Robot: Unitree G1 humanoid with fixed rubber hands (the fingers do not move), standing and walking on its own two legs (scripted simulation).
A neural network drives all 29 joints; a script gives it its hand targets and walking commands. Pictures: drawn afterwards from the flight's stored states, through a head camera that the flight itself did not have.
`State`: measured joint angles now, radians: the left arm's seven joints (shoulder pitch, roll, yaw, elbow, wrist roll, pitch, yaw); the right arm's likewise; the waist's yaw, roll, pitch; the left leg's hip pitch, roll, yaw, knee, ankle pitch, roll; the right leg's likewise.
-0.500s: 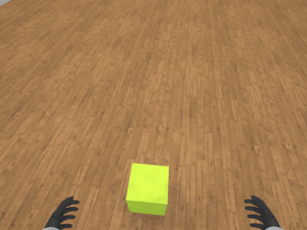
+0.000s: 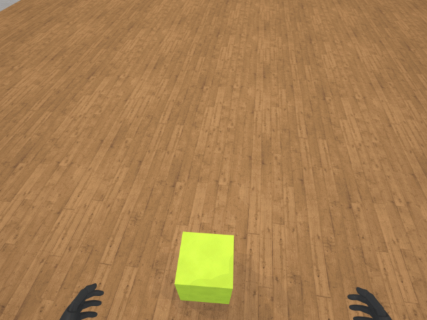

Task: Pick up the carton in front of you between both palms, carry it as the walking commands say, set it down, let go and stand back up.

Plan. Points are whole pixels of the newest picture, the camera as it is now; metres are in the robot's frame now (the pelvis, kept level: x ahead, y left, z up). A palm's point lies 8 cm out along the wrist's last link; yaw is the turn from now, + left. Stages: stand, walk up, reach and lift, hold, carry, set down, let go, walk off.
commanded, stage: stand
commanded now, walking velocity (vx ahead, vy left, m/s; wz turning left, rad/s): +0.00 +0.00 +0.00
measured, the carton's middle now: (206, 268) +0.40 +0.05 -0.65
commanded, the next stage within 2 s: none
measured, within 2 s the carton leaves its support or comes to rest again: neither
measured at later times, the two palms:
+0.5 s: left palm out of the picture +0.08 +0.30 -0.10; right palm out of the picture +0.08 -0.30 -0.09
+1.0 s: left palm out of the picture +0.05 +0.31 -0.10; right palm out of the picture +0.07 -0.30 -0.09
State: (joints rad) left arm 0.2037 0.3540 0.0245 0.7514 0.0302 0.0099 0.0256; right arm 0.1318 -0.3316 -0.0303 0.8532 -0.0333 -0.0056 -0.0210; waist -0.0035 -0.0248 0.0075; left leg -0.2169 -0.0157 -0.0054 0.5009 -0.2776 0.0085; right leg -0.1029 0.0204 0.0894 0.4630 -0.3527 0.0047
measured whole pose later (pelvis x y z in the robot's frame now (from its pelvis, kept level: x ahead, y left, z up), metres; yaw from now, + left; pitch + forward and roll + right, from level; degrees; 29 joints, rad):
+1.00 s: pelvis -0.03 +0.00 +0.01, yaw +0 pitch -2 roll +0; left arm 0.16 0.39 0.00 0.98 0.02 -0.01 0.01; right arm 0.10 -0.38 -0.02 1.05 -0.02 -0.01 -0.01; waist 0.00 -0.02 0.03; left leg -0.17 -0.02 -0.01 0.39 -0.18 0.01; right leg -0.06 0.01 0.08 0.35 -0.26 0.01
